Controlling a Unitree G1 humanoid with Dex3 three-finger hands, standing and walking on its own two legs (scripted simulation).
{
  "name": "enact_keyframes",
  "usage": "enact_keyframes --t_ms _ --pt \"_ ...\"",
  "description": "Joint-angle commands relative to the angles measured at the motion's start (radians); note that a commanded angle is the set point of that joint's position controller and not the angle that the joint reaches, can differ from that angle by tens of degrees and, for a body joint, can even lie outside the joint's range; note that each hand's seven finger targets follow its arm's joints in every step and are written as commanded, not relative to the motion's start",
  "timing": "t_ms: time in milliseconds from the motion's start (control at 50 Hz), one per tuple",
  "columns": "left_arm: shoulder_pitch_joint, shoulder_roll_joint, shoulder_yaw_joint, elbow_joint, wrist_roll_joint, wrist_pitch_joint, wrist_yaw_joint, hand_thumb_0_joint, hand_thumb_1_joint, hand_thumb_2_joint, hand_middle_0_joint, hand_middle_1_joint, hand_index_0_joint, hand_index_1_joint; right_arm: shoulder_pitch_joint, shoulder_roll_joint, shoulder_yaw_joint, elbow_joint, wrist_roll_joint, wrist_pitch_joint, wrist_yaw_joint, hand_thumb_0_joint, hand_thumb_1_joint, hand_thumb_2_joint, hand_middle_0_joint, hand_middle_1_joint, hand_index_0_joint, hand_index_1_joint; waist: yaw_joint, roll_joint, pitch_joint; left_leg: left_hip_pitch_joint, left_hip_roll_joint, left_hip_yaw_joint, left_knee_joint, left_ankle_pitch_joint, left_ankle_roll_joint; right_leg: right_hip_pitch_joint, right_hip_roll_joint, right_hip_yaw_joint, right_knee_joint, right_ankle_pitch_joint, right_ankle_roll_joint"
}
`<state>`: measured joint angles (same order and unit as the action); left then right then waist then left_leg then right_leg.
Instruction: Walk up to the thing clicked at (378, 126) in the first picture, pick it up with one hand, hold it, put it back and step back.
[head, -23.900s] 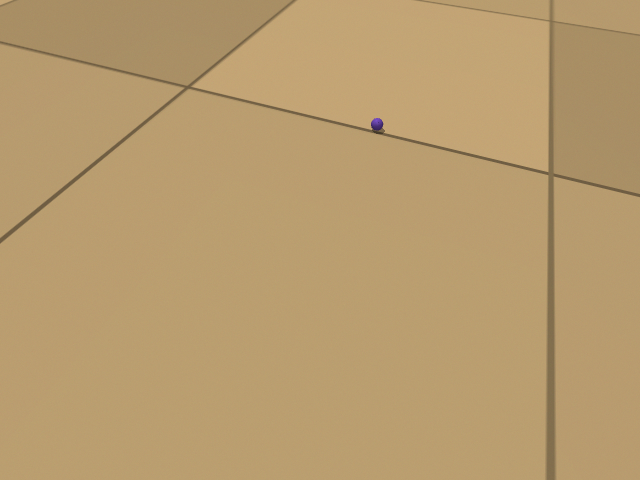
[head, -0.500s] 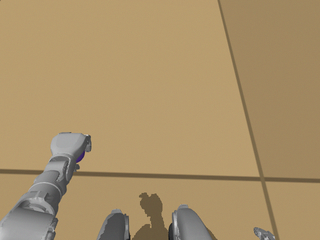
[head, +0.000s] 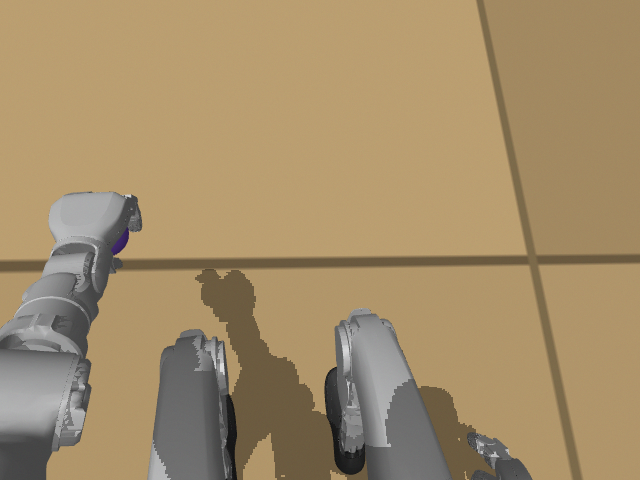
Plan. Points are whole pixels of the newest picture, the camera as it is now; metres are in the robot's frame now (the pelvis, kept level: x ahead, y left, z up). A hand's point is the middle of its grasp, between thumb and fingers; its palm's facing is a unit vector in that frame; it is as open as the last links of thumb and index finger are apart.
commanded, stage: crouch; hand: left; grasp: from above
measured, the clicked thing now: (102, 234) +0.45 +0.24 -0.17
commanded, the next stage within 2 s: lower in 0.96 s
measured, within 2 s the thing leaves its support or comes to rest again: neither
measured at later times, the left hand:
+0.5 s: hand (127, 246) +0.45 +0.24 -0.27, palm faces -0.47 -0.04 -0.88, open 7.5 cm
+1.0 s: hand (135, 246) +0.47 +0.24 -0.32, palm faces -0.47 -0.03 -0.88, open 7.5 cm
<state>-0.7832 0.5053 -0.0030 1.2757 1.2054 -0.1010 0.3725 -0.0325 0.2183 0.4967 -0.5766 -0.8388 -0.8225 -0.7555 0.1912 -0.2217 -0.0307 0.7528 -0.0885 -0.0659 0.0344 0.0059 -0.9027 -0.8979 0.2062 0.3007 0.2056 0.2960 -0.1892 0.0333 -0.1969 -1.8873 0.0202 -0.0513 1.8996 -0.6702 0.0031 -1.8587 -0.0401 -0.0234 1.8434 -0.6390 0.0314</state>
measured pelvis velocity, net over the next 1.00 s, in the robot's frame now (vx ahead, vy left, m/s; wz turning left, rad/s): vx -0.02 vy -0.01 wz -0.06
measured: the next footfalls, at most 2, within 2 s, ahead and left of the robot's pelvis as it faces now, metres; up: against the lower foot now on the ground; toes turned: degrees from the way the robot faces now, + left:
none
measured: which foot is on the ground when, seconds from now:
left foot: down 0.00-1.00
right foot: down 0.00-1.00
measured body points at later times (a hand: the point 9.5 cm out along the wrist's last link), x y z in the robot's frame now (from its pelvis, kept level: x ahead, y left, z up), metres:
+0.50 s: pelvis -0.01 -0.01 -0.09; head +0.23 +0.04 +0.28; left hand +0.47 +0.24 -0.22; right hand +0.02 -0.29 -0.20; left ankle +0.06 +0.12 -0.45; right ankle +0.08 -0.14 -0.45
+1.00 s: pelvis -0.02 -0.01 -0.14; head +0.24 +0.04 +0.23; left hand +0.49 +0.24 -0.27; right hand +0.00 -0.28 -0.24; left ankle +0.06 +0.12 -0.45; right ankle +0.08 -0.14 -0.45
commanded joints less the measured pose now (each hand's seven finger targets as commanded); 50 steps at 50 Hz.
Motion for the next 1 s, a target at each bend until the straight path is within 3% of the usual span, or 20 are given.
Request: enact_keyframes --t_ms 0,60,100,160,180,300,340,400,480,540,660,700,760,820,840,920,960,980 --pt "-0.412 0.256 0.058 -0.164 0.008 -0.005 0.079 0.0 0.614 0.648 -0.827 -0.888 -0.944 -0.769 0.199 -0.234 -0.076 -0.023 -0.008 -0.024 0.009 0.0 -0.902 -0.903 0.2 0.3 0.2 0.3 -0.007 0.224 -0.678 0.529 -0.026 -0.006 -0.172 0.296 -0.001 0.219 0.031 -0.056 -0.127 0.242 -0.073" --pt "-0.446 0.288 0.077 -0.171 0.018 -0.002 0.084 0.0 0.642 0.67 -0.867 -0.87 -0.973 -0.763 0.198 -0.237 -0.076 -0.035 -0.015 -0.024 0.021 0.0 -0.903 -0.903 0.2 0.3 0.2 0.3 -0.01 0.246 -0.73 0.51 -0.028 0.004 -0.124 0.29 0.001 0.214 0.033 -0.061 -0.083 0.244 -0.074" --pt "-0.443 0.283 0.072 -0.138 0.017 0.0 0.081 0.0 0.645 0.674 -0.876 -0.87 -0.98 -0.765 0.193 -0.233 -0.072 -0.038 -0.018 -0.025 0.029 0.0 -0.906 -0.904 0.2 0.3 0.2 0.3 -0.021 0.244 -0.688 0.458 -0.029 0.015 -0.089 0.278 0.006 0.204 0.034 -0.058 -0.068 0.245 -0.071" --pt "-0.475 0.33 0.093 -0.131 0.019 -0.002 0.076 0.0 0.622 0.694 -0.872 -0.866 -0.967 -0.769 0.194 -0.237 -0.068 -0.036 -0.021 -0.022 0.031 0.0 -0.907 -0.904 0.2 0.3 0.2 0.3 -0.021 0.246 -0.691 0.411 -0.029 0.026 -0.044 0.273 0.01 0.186 0.036 -0.055 -0.036 0.251 -0.069" --pt "-0.467 0.303 0.078 -0.131 0.009 -0.003 0.072 0.0 0.633 0.703 -0.882 -0.865 -0.975 -0.771 0.19 -0.226 -0.065 -0.04 -0.022 -0.021 0.036 0.0 -0.907 -0.904 0.2 0.3 0.2 0.3 -0.026 0.238 -0.69 0.393 -0.03 0.032 -0.032 0.27 0.012 0.208 0.039 -0.053 -0.034 0.26 -0.067" --pt "-0.503 0.356 0.091 -0.101 0.012 -0.022 0.048 0.0 0.611 0.707 -0.871 -0.853 -0.958 -0.766 0.196 -0.25 -0.06 -0.04 -0.024 -0.013 0.048 0.0 -0.906 -0.903 0.2 0.3 0.2 0.3 -0.043 0.218 -0.662 0.293 -0.029 0.033 0.026 0.235 0.016 0.168 0.042 -0.062 0.022 0.241 -0.064" --pt "-0.488 0.348 0.088 -0.074 0.012 -0.03 0.042 0.0 0.621 0.697 -0.869 -0.862 -0.962 -0.769 0.197 -0.244 -0.056 -0.044 -0.027 -0.011 0.052 0.0 -0.905 -0.903 0.2 0.3 0.2 0.3 -0.049 0.224 -0.64 0.273 -0.03 0.038 0.045 0.223 0.017 0.16 0.045 -0.061 0.031 0.233 -0.062" --pt "-0.502 0.386 0.101 -0.052 0.02 -0.039 0.043 0.0 0.617 0.701 -0.863 -0.868 -0.956 -0.774 0.198 -0.253 -0.052 -0.036 -0.028 -0.011 0.054 0.0 -0.905 -0.902 0.2 0.3 0.2 0.3 -0.044 0.229 -0.632 0.249 -0.031 0.036 0.065 0.215 0.016 0.125 0.044 -0.067 0.064 0.219 -0.065" --pt "-0.514 0.376 0.092 -0.013 0.03 -0.049 0.049 0.0 0.607 0.684 -0.845 -0.876 -0.945 -0.774 0.203 -0.257 -0.047 -0.03 -0.033 -0.006 0.06 0.0 -0.904 -0.901 0.2 0.3 0.2 0.3 -0.057 0.227 -0.605 0.221 -0.032 0.036 0.09 0.187 0.016 0.086 0.049 -0.075 0.084 0.194 -0.065" --pt "-0.552 0.423 0.115 -0.019 0.043 -0.056 0.06 0.0 0.61 0.687 -0.852 -0.878 -0.951 -0.778 0.209 -0.268 -0.042 -0.021 -0.036 -0.005 0.062 0.0 -0.905 -0.902 0.2 0.3 0.2 0.3 -0.052 0.254 -0.634 0.219 -0.032 0.034 0.113 0.205 0.015 0.067 0.048 -0.081 0.12 0.206 -0.068" --pt "-0.581 0.422 0.11 0.042 0.055 -0.063 0.076 0.0 0.613 0.66 -0.839 -0.887 -0.947 -0.777 0.216 -0.281 -0.023 -0.012 -0.048 -0.012 0.07 0.0 -0.905 -0.9 0.2 0.3 0.2 0.3 -0.082 0.266 -0.562 0.177 -0.034 0.026 0.138 0.155 0.014 -0.005 0.045 -0.094 0.153 0.166 -0.069" --pt "-0.608 0.455 0.121 0.011 0.057 -0.069 0.08 0.0 0.621 0.626 -0.833 -0.874 -0.949 -0.757 0.208 -0.286 -0.023 -0.014 -0.049 -0.013 0.073 0.0 -0.902 -0.899 0.2 0.3 0.2 0.3 -0.066 0.306 -0.609 0.199 -0.033 0.024 0.137 0.156 0.01 -0.008 0.048 -0.099 0.172 0.162 -0.074" --pt "-0.597 0.453 0.116 0.055 0.057 -0.067 0.085 0.0 0.642 0.673 -0.863 -0.89 -0.969 -0.782 0.221 -0.289 -0.009 -0.014 -0.052 -0.014 0.077 0.0 -0.906 -0.9 0.2 0.3 0.2 0.3 -0.088 0.257 -0.58 0.137 -0.037 0.033 0.172 0.151 0.02 0.01 0.048 -0.096 0.168 0.171 -0.066" --pt "-0.596 0.479 0.121 0.056 0.062 -0.071 0.083 0.0 0.646 0.676 -0.879 -0.875 -0.978 -0.775 0.218 -0.286 -0.004 -0.014 -0.054 -0.014 0.077 0.0 -0.906 -0.899 0.2 0.3 0.2 0.3 -0.077 0.263 -0.598 0.129 -0.034 0.037 0.188 0.155 0.022 0.025 0.054 -0.096 0.174 0.175 -0.065" --pt "-0.601 0.474 0.118 0.064 0.064 -0.071 0.084 0.0 0.642 0.667 -0.877 -0.872 -0.976 -0.771 0.228 -0.29 -0.002 -0.015 -0.055 -0.015 0.078 0.0 -0.908 -0.9 0.2 0.3 0.2 0.3 -0.092 0.268 -0.58 0.111 -0.034 0.037 0.194 0.154 0.022 0.022 0.053 -0.098 0.18 0.178 -0.063" --pt "-0.589 0.456 0.109 0.062 0.068 -0.068 0.083 0.0 0.657 0.641 -0.884 -0.866 -0.987 -0.76 0.23 -0.296 0.004 -0.016 -0.055 -0.014 0.082 0.0 -0.908 -0.9 0.2 0.3 0.2 0.3 -0.092 0.285 -0.585 0.146 -0.032 0.024 0.197 0.178 0.015 -0.005 0.054 -0.111 0.202 0.195 -0.067" --pt "-0.6 0.481 0.124 0.06 0.068 -0.068 0.087 0.0 0.653 0.649 -0.891 -0.857 -0.988 -0.758 0.234 -0.304 0.005 -0.017 -0.054 -0.012 0.084 0.0 -0.908 -0.9 0.2 0.3 0.2 0.3 -0.095 0.292 -0.572 0.124 -0.034 0.023 0.198 0.175 0.015 -0.013 0.051 -0.111 0.207 0.195 -0.066" --pt "-0.578 0.453 0.106 0.08 0.062 -0.066 0.082 0.0 0.656 0.646 -0.891 -0.864 -0.99 -0.763 0.23 -0.296 0.008 -0.019 -0.056 -0.013 0.087 0.0 -0.909 -0.9 0.2 0.3 0.2 0.3 -0.098 0.275 -0.559 0.121 -0.032 0.026 0.208 0.173 0.018 -0.001 0.054 -0.113 0.203 0.197 -0.064"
